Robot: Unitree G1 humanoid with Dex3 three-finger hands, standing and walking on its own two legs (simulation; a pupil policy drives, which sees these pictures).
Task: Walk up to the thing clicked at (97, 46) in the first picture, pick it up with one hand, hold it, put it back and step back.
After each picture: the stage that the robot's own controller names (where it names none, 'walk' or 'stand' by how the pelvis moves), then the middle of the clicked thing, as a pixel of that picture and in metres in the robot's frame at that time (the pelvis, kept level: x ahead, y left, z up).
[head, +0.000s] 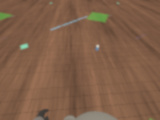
stand; (97, 47) +1.61 -0.19 -0.72
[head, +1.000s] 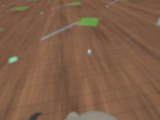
walk; (89, 52) +1.48 +0.12 -0.70
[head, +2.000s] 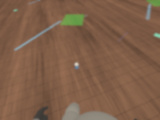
walk; (76, 65) +0.93 +0.27 -0.72
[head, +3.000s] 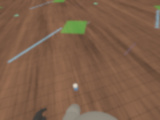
walk; (75, 87) +0.56 +0.22 -0.72
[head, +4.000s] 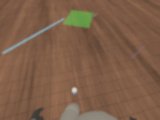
stand; (74, 91) +0.40 +0.17 -0.69
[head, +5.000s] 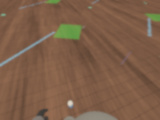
stand; (70, 104) +0.33 +0.19 -0.72
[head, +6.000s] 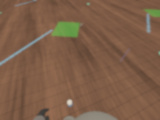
stand; (69, 103) +0.32 +0.20 -0.73
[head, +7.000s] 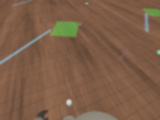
stand; (69, 103) +0.32 +0.21 -0.73
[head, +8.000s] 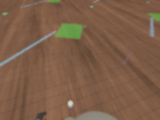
stand; (70, 104) +0.32 +0.19 -0.73
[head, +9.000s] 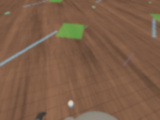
stand; (70, 104) +0.33 +0.18 -0.73
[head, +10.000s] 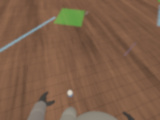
go down; (70, 93) +0.36 +0.18 -0.70
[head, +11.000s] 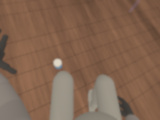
go down; (58, 64) +0.41 +0.24 -0.29
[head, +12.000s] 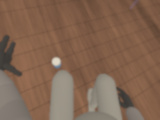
close in; (56, 63) +0.41 +0.24 -0.29
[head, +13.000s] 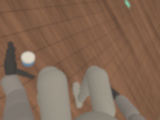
close in; (28, 59) +0.39 +0.28 -0.22
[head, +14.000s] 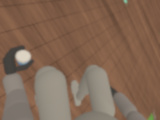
close; (23, 58) +0.38 +0.28 -0.22
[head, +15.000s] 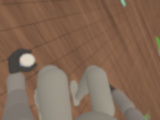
lift; (26, 61) +0.36 +0.27 -0.22
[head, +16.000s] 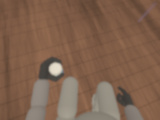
lift; (57, 71) +0.32 +0.22 -0.03
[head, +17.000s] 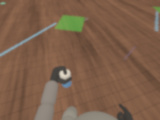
lift; (65, 78) +0.31 +0.16 +0.00
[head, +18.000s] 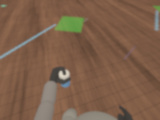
hold; (64, 78) +0.32 +0.17 -0.01
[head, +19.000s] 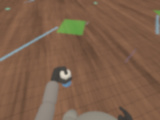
hold; (66, 78) +0.32 +0.17 +0.01
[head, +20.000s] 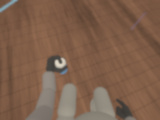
crouch; (61, 66) +0.39 +0.19 -0.08
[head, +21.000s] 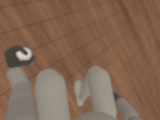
lower; (26, 57) +0.39 +0.29 -0.22
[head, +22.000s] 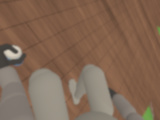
lower; (15, 56) +0.40 +0.30 -0.22
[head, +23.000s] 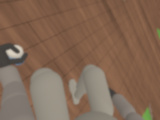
lower; (16, 55) +0.40 +0.30 -0.22
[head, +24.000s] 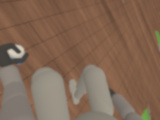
lower; (17, 55) +0.40 +0.30 -0.22
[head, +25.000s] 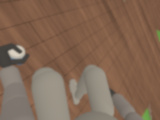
loosen; (18, 55) +0.39 +0.30 -0.22
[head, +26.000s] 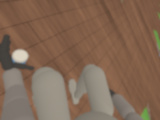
withdraw; (19, 58) +0.39 +0.28 -0.22
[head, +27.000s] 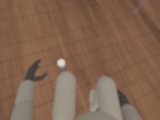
walk; (61, 64) +0.41 +0.24 -0.32
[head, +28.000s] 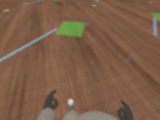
stand; (70, 102) +0.34 +0.17 -0.66
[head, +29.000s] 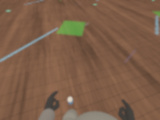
stand; (70, 100) +0.36 +0.19 -0.67
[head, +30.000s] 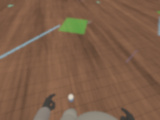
stand; (71, 98) +0.37 +0.18 -0.68
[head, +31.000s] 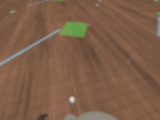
walk; (72, 100) +0.36 +0.19 -0.72
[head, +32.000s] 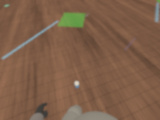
walk; (76, 84) +0.52 +0.17 -0.71
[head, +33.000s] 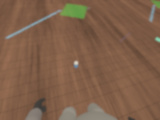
walk; (76, 64) +0.85 +0.17 -0.71
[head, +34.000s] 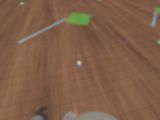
stand; (79, 64) +0.97 +0.18 -0.71
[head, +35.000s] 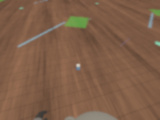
stand; (78, 67) +0.97 +0.19 -0.73
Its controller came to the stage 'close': yes
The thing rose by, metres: 0.71
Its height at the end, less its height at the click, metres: +0.00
